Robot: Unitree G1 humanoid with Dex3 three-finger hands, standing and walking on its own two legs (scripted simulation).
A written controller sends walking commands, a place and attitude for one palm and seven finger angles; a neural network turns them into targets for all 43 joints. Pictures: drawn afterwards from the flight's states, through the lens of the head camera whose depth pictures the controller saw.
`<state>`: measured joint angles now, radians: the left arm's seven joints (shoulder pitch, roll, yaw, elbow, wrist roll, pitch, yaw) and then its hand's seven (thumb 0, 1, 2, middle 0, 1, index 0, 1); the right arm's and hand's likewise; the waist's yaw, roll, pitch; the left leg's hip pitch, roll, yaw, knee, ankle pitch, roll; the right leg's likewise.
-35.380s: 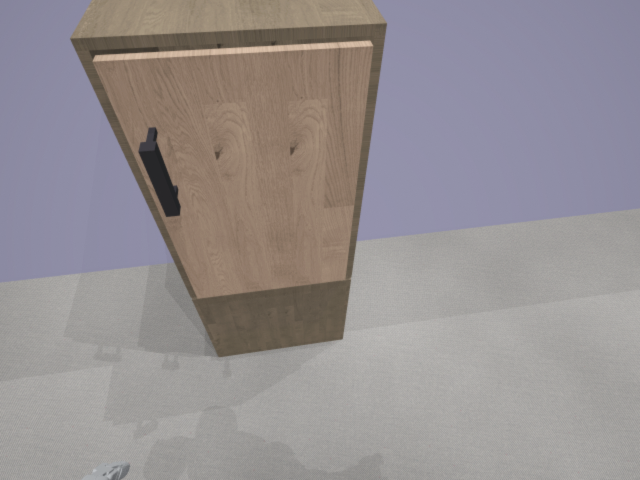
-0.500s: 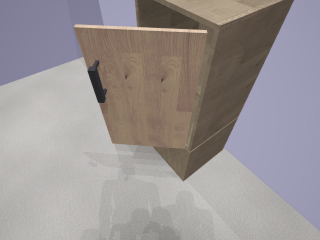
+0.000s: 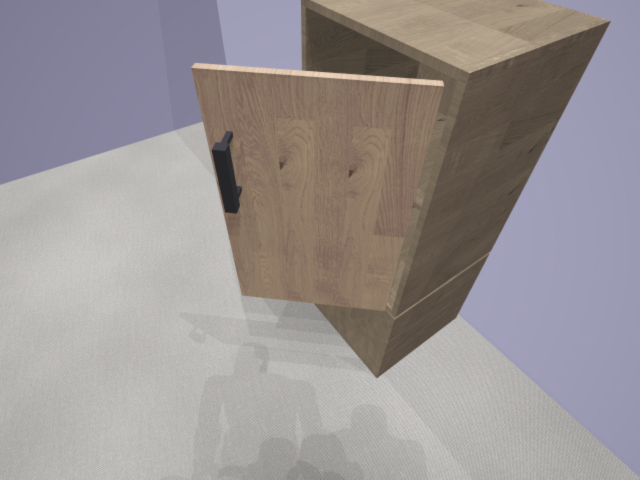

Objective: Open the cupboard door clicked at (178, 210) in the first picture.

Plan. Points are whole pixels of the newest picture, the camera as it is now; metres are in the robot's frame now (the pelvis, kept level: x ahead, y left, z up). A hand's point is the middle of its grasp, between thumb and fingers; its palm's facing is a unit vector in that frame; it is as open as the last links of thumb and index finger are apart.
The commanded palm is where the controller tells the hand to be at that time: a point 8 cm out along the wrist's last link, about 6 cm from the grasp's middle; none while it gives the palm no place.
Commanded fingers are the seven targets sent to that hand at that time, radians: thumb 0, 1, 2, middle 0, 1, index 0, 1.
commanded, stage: come to a stop and stand still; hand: left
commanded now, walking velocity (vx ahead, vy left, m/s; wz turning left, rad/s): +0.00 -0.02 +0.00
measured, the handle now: (230, 172) +0.58 +0.20 +0.06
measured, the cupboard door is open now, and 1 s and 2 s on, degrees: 47 47 47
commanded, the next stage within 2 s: look again from close up in 0.88 s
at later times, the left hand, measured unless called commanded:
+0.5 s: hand out of the picture +0.01 +0.17 -0.17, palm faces +0.04 -0.98 -0.20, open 7.4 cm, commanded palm none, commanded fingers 0.00 0.90 0.90 -0.20 -0.30 -0.20 -0.30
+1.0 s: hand out of the picture -0.01 +0.15 -0.18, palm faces +0.04 -0.99 -0.16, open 7.4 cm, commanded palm none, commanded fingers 0.00 0.90 0.90 -0.20 -0.30 -0.20 -0.30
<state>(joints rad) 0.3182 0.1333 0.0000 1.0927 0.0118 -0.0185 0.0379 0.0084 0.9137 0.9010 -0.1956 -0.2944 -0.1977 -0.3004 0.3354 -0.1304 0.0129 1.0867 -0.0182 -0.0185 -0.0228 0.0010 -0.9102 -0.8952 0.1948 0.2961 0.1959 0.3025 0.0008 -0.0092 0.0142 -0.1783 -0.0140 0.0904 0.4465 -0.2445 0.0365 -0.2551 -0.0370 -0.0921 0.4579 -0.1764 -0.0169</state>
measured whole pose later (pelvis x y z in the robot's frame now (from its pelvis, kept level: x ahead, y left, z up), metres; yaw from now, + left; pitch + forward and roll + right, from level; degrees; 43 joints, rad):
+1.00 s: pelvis +0.00 -0.01 +0.00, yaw +0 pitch -2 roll +0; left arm 0.33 0.12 -0.01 1.11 0.01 -0.02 0.04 0.01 0.91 0.90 -0.20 -0.29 -0.20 -0.30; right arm 0.32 -0.11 0.02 1.14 -0.01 -0.01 -0.02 0.00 -0.91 -0.90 0.19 0.30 0.20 0.30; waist 0.00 -0.02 0.02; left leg -0.15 0.00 0.09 0.42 -0.23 0.02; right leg -0.23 -0.02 -0.10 0.42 -0.16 -0.03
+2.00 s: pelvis -0.01 +0.00 +0.00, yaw +0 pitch -2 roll +1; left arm 0.34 0.14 0.00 1.06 0.02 -0.01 0.04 0.01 0.91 0.90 -0.20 -0.29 -0.20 -0.30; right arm 0.34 -0.15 0.00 1.04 -0.02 -0.01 -0.02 0.00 -0.91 -0.90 0.19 0.30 0.20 0.30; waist 0.00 0.00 -0.02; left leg -0.21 -0.01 0.09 0.49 -0.25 0.04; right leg -0.28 -0.04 -0.09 0.49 -0.18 -0.02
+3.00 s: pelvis -0.01 -0.01 +0.00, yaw +0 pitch -2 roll +0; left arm 0.36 0.11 0.01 1.09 0.02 -0.02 0.04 0.01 0.91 0.90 -0.20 -0.29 -0.20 -0.30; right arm 0.35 -0.10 0.01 1.12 -0.01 -0.01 -0.03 0.00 -0.91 -0.90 0.19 0.30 0.20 0.30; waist 0.01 -0.02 0.01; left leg -0.18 0.00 0.08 0.43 -0.22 0.02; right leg -0.25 -0.02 -0.10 0.42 -0.14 -0.03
